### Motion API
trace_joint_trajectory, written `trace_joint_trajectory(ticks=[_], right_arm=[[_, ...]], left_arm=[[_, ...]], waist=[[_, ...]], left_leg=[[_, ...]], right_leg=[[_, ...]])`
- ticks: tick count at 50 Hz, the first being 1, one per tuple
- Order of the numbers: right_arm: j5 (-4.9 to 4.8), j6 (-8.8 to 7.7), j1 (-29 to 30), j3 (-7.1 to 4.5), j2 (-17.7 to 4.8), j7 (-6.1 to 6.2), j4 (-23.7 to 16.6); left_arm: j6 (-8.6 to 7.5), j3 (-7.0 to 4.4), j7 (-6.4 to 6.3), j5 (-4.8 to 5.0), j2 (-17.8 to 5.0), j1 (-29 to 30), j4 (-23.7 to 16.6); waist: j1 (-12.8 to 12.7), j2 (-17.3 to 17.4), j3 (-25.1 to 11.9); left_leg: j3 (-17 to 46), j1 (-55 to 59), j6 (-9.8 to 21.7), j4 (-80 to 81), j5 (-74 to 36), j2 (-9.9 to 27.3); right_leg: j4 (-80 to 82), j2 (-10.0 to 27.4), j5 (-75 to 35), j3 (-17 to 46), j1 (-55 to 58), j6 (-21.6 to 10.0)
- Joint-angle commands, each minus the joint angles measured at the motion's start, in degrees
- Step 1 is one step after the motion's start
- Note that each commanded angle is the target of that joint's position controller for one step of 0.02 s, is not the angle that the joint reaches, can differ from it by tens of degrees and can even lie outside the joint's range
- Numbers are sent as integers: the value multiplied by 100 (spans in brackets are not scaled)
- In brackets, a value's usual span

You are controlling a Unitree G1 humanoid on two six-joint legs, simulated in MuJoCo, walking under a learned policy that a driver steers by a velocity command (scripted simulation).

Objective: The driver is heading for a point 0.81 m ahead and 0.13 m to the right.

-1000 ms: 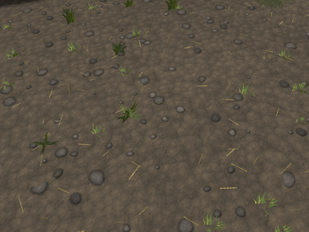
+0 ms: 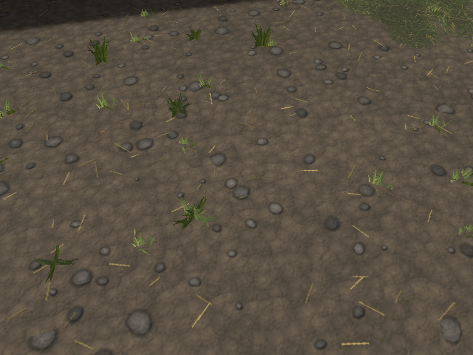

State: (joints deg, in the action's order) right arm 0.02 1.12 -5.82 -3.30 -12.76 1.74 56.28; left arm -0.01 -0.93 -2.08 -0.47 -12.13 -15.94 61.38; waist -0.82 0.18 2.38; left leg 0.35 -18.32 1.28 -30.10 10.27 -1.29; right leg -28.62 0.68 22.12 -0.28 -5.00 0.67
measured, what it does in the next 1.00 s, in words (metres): walks ahead: right foot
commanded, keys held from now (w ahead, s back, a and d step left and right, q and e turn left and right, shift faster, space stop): no key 0.02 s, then w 0.98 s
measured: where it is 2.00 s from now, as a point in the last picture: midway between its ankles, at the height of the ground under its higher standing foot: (256, 267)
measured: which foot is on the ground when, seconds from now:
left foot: down 0.00-0.80, up 0.82-1.00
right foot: down 0.00-0.30, up 0.32-0.76, down 0.78-1.00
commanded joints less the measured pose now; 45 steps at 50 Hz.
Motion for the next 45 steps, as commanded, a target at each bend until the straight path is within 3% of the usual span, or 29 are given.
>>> trace_joint_trajectory(ticks=[1,2,5,7,8,9,11,12,13,14,15,16,17,18,19,21,23,28,32,35,37,38,39,40,41,42,43,44,45], right_arm=[[-2,-49,197,-99,-601,24,-155],[-1,-41,100,-87,-562,26,-65],[-48,-86,167,-130,-669,20,-11],[-107,-270,519,-101,-497,-61,-136],[-127,-361,599,-97,-477,-115,-182],[-143,-437,562,-108,-507,-160,-182],[-205,-552,318,-106,-439,-227,-113],[-227,-579,-56,-129,-414,-244,45],[-207,-579,-615,-218,-538,-240,282],[-188,-583,-1359,-346,-846,-231,478],[-175,-592,-2092,-484,-1430,-241,613],[-93,-661,-2333,-336,-1174,-307,678],[-67,-735,-1751,-190,-878,-308,550],[-53,-771,-1315,-110,-682,-321,386],[-45,-782,-1070,-62,-642,-335,311],[-1,-747,-1041,32,-480,-312,301],[8,-711,-1337,40,-597,-236,374],[16,-645,-1594,10,-891,-84,357],[-71,-606,-1940,-22,-895,-70,452],[-107,-549,-1951,-79,-952,-66,480],[-92,-503,-1787,-133,-1089,-71,423],[-69,-459,-1680,-131,-1085,-74,389],[-23,-428,-1661,-69,-950,-74,322],[40,-482,-2254,109,-353,-129,192],[-72,-645,-2329,198,-111,-169,257],[-242,-783,-1743,45,-693,-198,98],[-325,-852,-1233,9,-874,-191,-74],[-264,-854,-1024,-15,-864,-146,-102],[-174,-786,-1072,-67,-830,-104,-70]], left_arm=[[-61,-83,-19,-2,-557,-338,-70],[-58,-77,-23,3,-520,-472,-9],[-66,-160,-67,75,-771,-542,-107],[-172,-270,-75,138,-1080,-827,-91],[-238,-335,-79,162,-1229,-683,-110],[-296,-336,-72,160,-1144,-621,-139],[-355,-316,-14,196,-968,-507,-191],[-348,-307,23,212,-939,-381,-231],[-354,-307,48,189,-951,-331,-282],[-386,-282,61,173,-898,-166,-372],[-458,-185,47,157,-498,-193,-608],[-548,-197,40,215,-526,-16,-744],[-609,-252,94,358,-672,71,-806],[-642,-257,142,381,-673,116,-784],[-658,-289,147,336,-653,156,-776],[-592,-379,160,236,-722,142,-750],[-520,-387,185,195,-605,284,-795],[-488,-298,223,163,-410,1459,-1250],[-509,-237,340,203,-438,2069,-1456],[-549,-250,433,220,-569,2212,-1597],[-571,-356,452,217,-818,1752,-1536],[-565,-478,434,212,-1012,998,-1327],[-544,-618,390,220,-1281,-80,-1010],[-531,-749,352,74,-1876,-957,-826],[-517,-665,385,100,-1677,-1100,-751],[-559,-527,401,141,-1293,-582,-813],[-584,-447,388,119,-1040,-31,-953],[-618,-382,407,64,-873,424,-1019],[-661,-332,424,7,-703,673,-1042]], waist=[[24,-5,-49],[16,-34,-138],[-56,-308,329],[-226,-843,698],[-189,-1077,930],[-138,-1027,995],[50,-891,973],[247,-808,853],[450,-722,556],[777,-214,179],[892,1416,-286],[887,1491,-584],[575,880,-126],[411,549,72],[282,334,252],[154,394,240],[178,344,246],[392,328,439],[522,328,591],[400,358,570],[54,529,179],[-363,573,-293],[-815,495,-962],[-670,-731,-1983],[-604,-1534,-2611],[-576,-1136,-1747],[-434,-807,-1061],[-222,-357,-614],[5,-377,-457]], left_leg=[[403,1016,235,407,-514,333],[340,1027,228,426,175,265],[38,204,196,59,2235,-54],[-348,-634,89,-794,1506,-186],[-270,-991,120,-1253,1058,47],[-175,-1216,184,-1400,1082,222],[-285,-916,289,-758,1257,277],[-466,-63,301,-185,1031,125],[-580,955,281,3,692,-136],[146,1880,460,336,629,223],[2523,2908,1202,1313,1386,1447],[4264,3018,1669,2084,1732,2251],[3850,2596,1561,2015,1923,2339],[3081,2221,1347,2046,1857,2060],[2496,1930,1186,2148,1510,1858],[1571,1558,940,2281,584,1448],[1156,1543,985,2387,-66,1338],[620,1380,1013,2568,-665,1278],[363,1568,973,2533,-785,1395],[304,2112,869,2221,-1235,1628],[198,2309,744,1561,-2812,1655],[13,2201,623,633,-3783,1474],[-187,1505,426,-719,-3630,1169],[-368,-589,87,-3038,-1390,439],[311,-1663,-14,-4408,2103,-277],[706,-2279,149,-4945,1975,105],[519,-2411,268,-4885,1492,424],[399,-2144,282,-4496,968,718],[428,-1750,291,-4098,651,933]], right_leg=[[733,164,-377,127,-1196,-117],[807,148,140,115,-1170,-154],[1077,400,1886,577,-1355,-582],[1778,1231,2432,1697,-953,-1044],[1972,1721,2212,2189,-836,-1260],[1955,1870,1790,2249,-668,-1319],[1633,1647,906,1749,-509,-1114],[1364,1364,567,1334,-827,-939],[871,1042,-304,992,-1183,-804],[-365,654,-1417,494,-1633,-586],[-2441,-150,-836,-302,-2895,-119],[-3906,-323,930,367,-3496,-128],[-4522,59,704,690,-3927,-328],[-4544,343,165,644,-3920,-486],[-4224,548,-333,551,-3919,-546],[-3646,748,-856,418,-3456,-490],[-3235,749,-1145,225,-3486,-311],[-1397,599,-2136,23,-3525,-20],[-628,441,-2486,-80,-3260,-91],[-277,387,-2190,-25,-3151,-315],[-207,132,-1850,-201,-2305,-503],[-209,-82,-1757,-359,-1323,-645],[-314,20,-1682,-197,203,-836],[-168,1542,-872,2120,2511,-1605],[1179,2271,237,4503,3026,-2074],[1403,2053,606,4043,2343,-1731],[1469,1866,282,3154,1467,-1512],[1645,1655,-396,2419,517,-1406],[1779,1423,-866,1901,-92,-1291]])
